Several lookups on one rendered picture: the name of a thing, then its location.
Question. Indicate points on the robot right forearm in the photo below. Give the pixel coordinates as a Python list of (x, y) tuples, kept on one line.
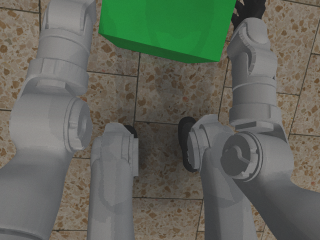
[(254, 83)]

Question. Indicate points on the robot left forearm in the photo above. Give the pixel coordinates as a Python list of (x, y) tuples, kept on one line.
[(60, 66)]

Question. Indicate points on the robot left shin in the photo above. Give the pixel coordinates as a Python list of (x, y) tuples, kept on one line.
[(96, 145)]

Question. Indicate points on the robot right foot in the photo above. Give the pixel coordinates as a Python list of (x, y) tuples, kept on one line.
[(184, 127)]

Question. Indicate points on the carton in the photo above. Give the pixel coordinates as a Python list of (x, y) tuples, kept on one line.
[(188, 31)]

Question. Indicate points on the robot right hand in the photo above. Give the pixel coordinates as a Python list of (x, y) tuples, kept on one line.
[(250, 9)]

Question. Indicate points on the robot left upper arm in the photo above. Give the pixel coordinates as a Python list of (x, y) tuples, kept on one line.
[(46, 130)]

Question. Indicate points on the robot right upper arm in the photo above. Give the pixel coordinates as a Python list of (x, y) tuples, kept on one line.
[(261, 166)]

